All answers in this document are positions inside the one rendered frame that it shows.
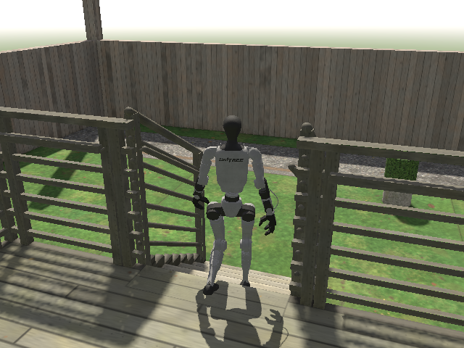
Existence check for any robot left forearm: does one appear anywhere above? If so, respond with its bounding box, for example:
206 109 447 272
193 174 205 199

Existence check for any left robot thigh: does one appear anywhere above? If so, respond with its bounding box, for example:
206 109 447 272
206 202 227 252

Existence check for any left robot hand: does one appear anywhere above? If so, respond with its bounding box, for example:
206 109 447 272
192 196 210 210

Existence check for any robot left upper arm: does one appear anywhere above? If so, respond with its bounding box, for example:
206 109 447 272
197 146 217 186

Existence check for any robot right upper arm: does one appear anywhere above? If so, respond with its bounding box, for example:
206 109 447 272
247 147 265 189

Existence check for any robot right forearm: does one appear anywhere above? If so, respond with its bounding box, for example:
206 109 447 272
259 178 275 215

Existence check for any left robot shin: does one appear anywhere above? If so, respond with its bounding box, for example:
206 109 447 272
207 240 224 286

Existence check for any right robot hand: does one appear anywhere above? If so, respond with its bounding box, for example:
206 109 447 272
259 214 276 236

